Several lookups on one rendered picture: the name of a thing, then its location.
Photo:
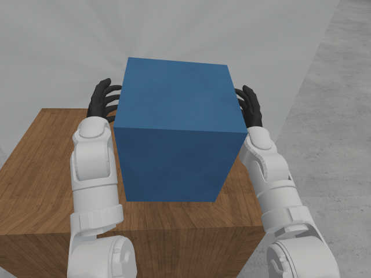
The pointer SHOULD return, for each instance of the pedestal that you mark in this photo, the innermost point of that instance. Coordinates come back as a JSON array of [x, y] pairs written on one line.
[[170, 239]]

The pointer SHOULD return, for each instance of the robot left upper arm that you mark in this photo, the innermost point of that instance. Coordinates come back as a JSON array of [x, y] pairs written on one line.
[[107, 257]]

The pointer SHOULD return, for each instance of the carton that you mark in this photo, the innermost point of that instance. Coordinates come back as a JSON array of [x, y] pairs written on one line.
[[178, 130]]

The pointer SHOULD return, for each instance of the robot right upper arm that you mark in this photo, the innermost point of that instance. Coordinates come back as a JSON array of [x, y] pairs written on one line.
[[302, 257]]

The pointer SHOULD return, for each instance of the left robot forearm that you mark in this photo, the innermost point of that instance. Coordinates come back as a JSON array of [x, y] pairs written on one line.
[[93, 180]]

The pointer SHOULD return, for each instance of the right robot hand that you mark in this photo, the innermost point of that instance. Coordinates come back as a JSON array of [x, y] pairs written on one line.
[[250, 107]]

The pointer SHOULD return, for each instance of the right robot forearm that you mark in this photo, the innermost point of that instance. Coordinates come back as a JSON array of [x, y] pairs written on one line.
[[283, 213]]

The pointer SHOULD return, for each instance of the left robot hand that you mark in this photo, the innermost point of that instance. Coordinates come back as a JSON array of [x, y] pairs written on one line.
[[97, 106]]

